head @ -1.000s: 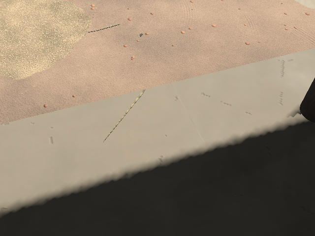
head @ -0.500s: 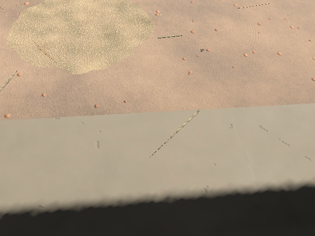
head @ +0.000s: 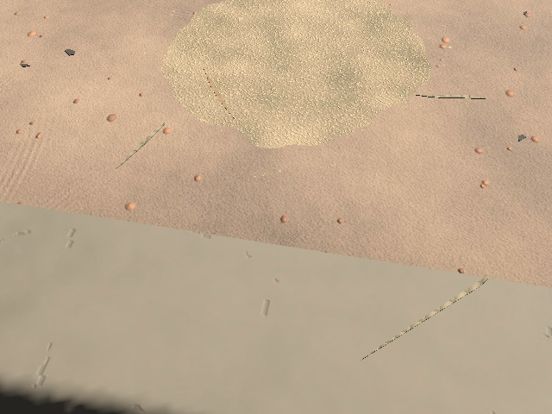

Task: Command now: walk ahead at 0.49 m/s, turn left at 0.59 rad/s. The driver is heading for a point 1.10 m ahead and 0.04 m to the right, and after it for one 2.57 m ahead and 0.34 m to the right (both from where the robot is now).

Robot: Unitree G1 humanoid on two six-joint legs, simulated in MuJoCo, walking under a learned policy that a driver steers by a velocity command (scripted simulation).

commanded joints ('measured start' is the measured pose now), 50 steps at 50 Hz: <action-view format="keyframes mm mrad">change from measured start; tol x32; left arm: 1 29 84 24 -20 0 -14 -5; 42 -169 21 2 -124 -29 67 -64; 50 275 221 83 -99 -27 70 -39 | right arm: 1 33 -34 -15 -82 5 6 5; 15 -317 -31 1 -266 -6 4 63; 21 186 -261 -80 -172 -21 -1 29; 50 -45 -117 -19 -115 3 -89 10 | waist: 1 0 -111 -47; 16 67 -97 39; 21 -110 205 -477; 42 -66 10 81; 50 140 -146 -392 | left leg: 1 -178 124 -28 -4 56 -1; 18 117 -32 192 -686 209 96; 21 859 432 -703 -902 171 369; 28 275 247 -36 -1058 403 188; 41 532 283 247 -1028 569 111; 46 531 262 308 -643 1195 52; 47 405 213 326 -409 1079 14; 49 -232 -78 83 245 -256 -69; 50 -336 -16 -48 259 -193 -41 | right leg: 1 162 -285 262 -271 21 -169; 14 326 -317 -45 -249 168 -126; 18 344 -302 -118 79 633 -82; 21 -378 -34 91 951 -465 23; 22 -460 -85 146 994 -400 7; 42 -467 -107 33 237 110 -33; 47 178 49 -35 133 21 -162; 49 736 -382 907 -50 -72 -456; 50 722 -358 852 -125 -118 -389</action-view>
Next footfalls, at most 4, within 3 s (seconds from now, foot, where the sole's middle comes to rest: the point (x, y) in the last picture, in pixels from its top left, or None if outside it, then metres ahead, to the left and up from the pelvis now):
0.38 left None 0.34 0.20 -0.77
0.94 right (283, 330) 0.68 0.01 -0.77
1.40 left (221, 251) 0.92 0.19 -0.77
1.92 right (358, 233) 1.06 -0.23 -0.89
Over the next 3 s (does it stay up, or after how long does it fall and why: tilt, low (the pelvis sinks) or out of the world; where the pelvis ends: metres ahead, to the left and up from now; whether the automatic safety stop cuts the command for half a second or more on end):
stays up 1.13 -0.13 -0.12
